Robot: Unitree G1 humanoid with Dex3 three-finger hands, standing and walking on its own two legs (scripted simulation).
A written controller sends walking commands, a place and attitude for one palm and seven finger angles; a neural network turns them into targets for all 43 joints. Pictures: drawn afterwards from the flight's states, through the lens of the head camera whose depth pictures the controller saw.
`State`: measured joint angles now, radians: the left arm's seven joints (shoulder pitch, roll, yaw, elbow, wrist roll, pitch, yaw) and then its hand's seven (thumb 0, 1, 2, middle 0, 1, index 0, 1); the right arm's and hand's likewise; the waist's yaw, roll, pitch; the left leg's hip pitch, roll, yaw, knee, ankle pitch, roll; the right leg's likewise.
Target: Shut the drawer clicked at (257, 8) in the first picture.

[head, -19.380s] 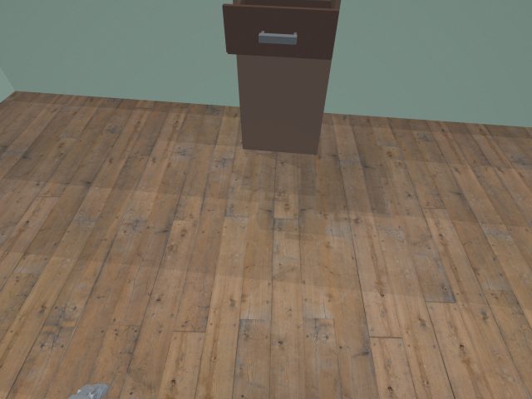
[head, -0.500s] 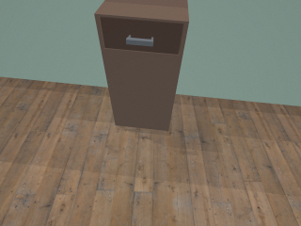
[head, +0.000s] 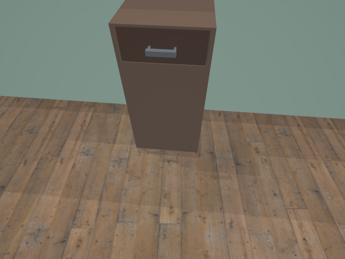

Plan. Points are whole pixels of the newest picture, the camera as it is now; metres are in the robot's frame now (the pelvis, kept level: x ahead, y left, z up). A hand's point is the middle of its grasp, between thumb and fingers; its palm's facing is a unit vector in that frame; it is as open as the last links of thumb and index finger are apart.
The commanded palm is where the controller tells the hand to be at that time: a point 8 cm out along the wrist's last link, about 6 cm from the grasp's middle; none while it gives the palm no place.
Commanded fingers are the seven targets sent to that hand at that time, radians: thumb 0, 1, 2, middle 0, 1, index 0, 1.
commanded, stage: let the arm hang, fingers relaxed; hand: left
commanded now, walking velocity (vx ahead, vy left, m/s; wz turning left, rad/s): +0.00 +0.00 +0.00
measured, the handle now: (161, 50) +0.91 +0.10 +0.01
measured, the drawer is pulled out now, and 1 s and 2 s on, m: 0.00 0.00 0.00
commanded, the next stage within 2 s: look to check the result in 0.24 s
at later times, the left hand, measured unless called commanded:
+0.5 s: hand out of the picture +0.04 +0.20 -0.17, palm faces -0.02 -0.96 -0.26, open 7.4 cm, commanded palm none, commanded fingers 0.00 0.90 0.90 -0.20 -0.30 -0.20 -0.30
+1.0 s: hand out of the picture +0.08 +0.21 -0.16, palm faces -0.03 -0.96 -0.29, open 7.4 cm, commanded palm none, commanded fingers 0.00 0.90 0.90 -0.20 -0.30 -0.20 -0.30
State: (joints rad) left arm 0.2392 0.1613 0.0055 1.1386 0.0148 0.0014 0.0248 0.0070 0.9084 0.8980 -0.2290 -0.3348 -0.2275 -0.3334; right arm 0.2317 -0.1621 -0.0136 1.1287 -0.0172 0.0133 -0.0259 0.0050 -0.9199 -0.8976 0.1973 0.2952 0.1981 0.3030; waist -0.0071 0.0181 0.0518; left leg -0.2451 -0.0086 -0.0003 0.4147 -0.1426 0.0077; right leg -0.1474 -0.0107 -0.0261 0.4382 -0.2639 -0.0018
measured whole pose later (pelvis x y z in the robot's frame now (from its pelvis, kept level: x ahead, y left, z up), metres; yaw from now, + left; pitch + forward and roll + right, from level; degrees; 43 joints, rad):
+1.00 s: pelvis +0.02 -0.01 +0.01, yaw -1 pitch -1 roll +0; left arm 0.14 0.26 0.02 1.14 0.01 -0.01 0.01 0.01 0.91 0.90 -0.20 -0.30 -0.20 -0.30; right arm 0.12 -0.27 -0.02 1.13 -0.01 0.00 -0.02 0.00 -0.91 -0.90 0.20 0.30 0.20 0.30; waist -0.01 0.01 0.07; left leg -0.18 0.01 0.01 0.35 -0.15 0.00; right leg -0.07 0.00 -0.01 0.34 -0.25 -0.01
